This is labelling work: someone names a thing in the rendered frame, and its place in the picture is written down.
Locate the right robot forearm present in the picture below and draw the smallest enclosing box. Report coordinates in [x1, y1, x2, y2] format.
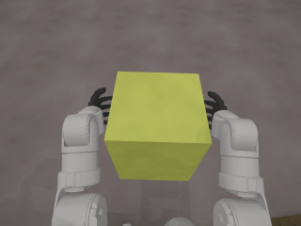
[212, 110, 272, 226]

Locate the left robot forearm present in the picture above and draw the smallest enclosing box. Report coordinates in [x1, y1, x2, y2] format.
[52, 105, 105, 226]

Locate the left robot hand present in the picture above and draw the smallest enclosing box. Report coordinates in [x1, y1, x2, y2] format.
[88, 88, 113, 125]

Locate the carton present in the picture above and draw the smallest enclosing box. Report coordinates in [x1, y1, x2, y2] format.
[104, 72, 213, 181]

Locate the right robot hand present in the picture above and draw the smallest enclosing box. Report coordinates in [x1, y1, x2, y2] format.
[203, 91, 227, 130]

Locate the robot right upper arm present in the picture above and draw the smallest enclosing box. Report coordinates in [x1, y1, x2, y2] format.
[213, 198, 272, 226]

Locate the robot left upper arm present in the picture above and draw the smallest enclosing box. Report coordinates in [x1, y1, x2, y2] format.
[52, 193, 108, 226]

